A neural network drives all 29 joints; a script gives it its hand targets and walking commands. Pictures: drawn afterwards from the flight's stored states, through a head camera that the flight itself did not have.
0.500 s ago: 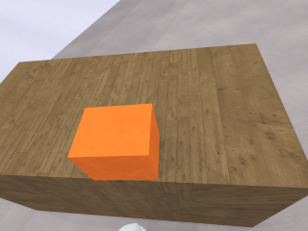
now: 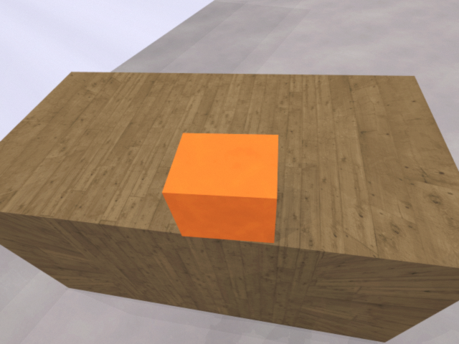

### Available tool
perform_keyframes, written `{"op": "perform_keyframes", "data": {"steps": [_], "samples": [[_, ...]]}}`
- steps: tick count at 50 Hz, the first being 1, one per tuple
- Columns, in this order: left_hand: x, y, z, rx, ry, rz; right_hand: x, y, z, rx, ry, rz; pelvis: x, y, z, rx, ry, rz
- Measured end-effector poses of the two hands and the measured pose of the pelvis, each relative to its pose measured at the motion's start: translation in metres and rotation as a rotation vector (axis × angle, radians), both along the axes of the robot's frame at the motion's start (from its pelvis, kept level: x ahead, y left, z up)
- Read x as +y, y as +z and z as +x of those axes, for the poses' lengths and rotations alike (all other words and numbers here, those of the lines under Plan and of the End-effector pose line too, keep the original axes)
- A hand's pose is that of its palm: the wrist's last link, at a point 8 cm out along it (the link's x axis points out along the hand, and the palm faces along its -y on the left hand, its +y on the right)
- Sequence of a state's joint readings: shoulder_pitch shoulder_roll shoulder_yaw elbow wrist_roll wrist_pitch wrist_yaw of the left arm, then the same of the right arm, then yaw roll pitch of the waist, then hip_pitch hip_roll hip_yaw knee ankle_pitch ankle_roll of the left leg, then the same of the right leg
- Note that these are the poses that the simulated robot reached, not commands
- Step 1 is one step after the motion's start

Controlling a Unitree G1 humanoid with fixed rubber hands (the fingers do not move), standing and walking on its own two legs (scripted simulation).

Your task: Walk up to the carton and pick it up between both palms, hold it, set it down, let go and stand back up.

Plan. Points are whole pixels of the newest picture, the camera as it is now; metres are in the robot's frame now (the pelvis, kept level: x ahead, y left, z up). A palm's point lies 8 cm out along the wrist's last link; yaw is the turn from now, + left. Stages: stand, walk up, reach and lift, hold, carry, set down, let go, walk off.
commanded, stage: walk up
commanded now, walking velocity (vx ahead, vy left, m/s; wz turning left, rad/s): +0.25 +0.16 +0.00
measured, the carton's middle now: (228, 187) +0.43 +0.06 -0.01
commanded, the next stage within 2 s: none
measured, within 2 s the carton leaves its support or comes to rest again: neither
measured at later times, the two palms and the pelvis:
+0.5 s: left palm out of the picture +0.03 +0.40 -0.15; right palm out of the picture -0.06 -0.09 -0.08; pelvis +0.03 +0.16 +0.02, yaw +0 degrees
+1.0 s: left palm out of the picture +0.02 +0.39 -0.14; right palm out of the picture +0.00 -0.09 -0.14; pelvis +0.02 +0.15 +0.00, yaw -3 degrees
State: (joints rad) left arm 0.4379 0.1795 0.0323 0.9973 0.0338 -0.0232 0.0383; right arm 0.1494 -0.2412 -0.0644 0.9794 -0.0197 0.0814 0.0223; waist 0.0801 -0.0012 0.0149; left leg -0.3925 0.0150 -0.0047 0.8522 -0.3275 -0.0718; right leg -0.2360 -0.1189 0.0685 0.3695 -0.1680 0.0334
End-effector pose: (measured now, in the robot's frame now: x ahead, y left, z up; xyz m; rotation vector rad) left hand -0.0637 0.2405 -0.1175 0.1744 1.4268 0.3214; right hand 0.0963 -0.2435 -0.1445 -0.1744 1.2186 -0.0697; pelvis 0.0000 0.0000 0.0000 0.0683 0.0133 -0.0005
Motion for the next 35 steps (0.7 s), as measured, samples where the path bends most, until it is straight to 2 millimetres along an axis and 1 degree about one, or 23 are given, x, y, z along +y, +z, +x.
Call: {"op": "perform_keyframes", "data": {"steps": [2,4,6,7,8,10,12,14,15,17,20,22,24,28,31,35], "samples": [[0.027,-0.005,-0.008,0.01,0.02,0.003,0.018,0.005,-0.006,-0.007,0.001,-0.001,0.018,-0.001,-0.001,0.006,0.009,-0.007],[0.056,-0.014,-0.012,0.018,0.028,0.001,0.035,0.01,-0.012,-0.018,-0.004,-0.024,0.038,-0.004,-0.002,0.009,0.003,-0.019],[0.085,-0.03,-0.013,0.028,0.028,-0.006,0.051,0.01,-0.019,-0.041,-0.018,-0.067,0.061,-0.014,-0.004,0.005,0.007,-0.053],[0.098,-0.04,-0.012,0.038,0.018,-0.015,0.058,0.009,-0.027,-0.052,-0.031,-0.091,0.072,-0.02,-0.006,-0.002,0.008,-0.069],[0.108,-0.047,-0.009,0.05,0.0,-0.027,0.067,0.011,-0.038,-0.048,-0.05,-0.105,0.08,-0.021,-0.007,-0.015,0.0,-0.066],[0.12,-0.05,0.005,0.046,-0.028,-0.067,0.086,0.019,-0.067,-0.012,-0.103,-0.115,0.094,-0.015,-0.003,-0.033,-0.01,-0.091],[0.125,-0.045,0.03,-0.003,-0.037,-0.111,0.103,0.029,-0.102,0.067,-0.154,-0.119,0.107,-0.003,0.006,-0.029,0.026,-0.133],[0.129,-0.039,0.057,-0.072,-0.04,-0.148,0.121,0.037,-0.132,0.173,-0.161,-0.121,0.119,0.005,0.012,-0.029,0.049,-0.157],[0.132,-0.038,0.066,-0.094,-0.045,-0.163,0.128,0.039,-0.143,0.219,-0.159,-0.125,0.125,0.007,0.014,-0.032,0.046,-0.163],[0.137,-0.038,0.075,-0.088,-0.052,-0.181,0.14,0.046,-0.157,0.28,-0.165,-0.142,0.134,0.009,0.014,-0.044,0.027,-0.171],[0.146,-0.037,0.08,-0.045,-0.059,-0.198,0.151,0.061,-0.161,0.297,-0.188,-0.168,0.143,0.016,0.016,-0.042,0.014,-0.18],[0.152,-0.036,0.084,-0.029,-0.057,-0.203,0.155,0.067,-0.16,0.298,-0.198,-0.188,0.148,0.019,0.02,-0.031,0.004,-0.192],[0.158,-0.036,0.088,-0.013,-0.059,-0.201,0.156,0.069,-0.154,0.289,-0.197,-0.21,0.154,0.019,0.025,-0.02,0.002,-0.206],[0.169,-0.04,0.106,-0.026,-0.077,-0.182,0.163,0.063,-0.146,0.267,-0.194,-0.219,0.16,0.014,0.031,-0.008,-0.004,-0.205],[0.17,-0.04,0.121,-0.048,-0.107,-0.174,0.167,0.057,-0.139,0.241,-0.215,-0.208,0.161,0.012,0.033,-0.008,-0.024,-0.198],[0.168,-0.028,0.136,-0.086,-0.151,-0.151,0.172,0.047,-0.133,0.222,-0.228,-0.17,0.161,0.013,0.034,-0.016,-0.061,-0.171]]}}
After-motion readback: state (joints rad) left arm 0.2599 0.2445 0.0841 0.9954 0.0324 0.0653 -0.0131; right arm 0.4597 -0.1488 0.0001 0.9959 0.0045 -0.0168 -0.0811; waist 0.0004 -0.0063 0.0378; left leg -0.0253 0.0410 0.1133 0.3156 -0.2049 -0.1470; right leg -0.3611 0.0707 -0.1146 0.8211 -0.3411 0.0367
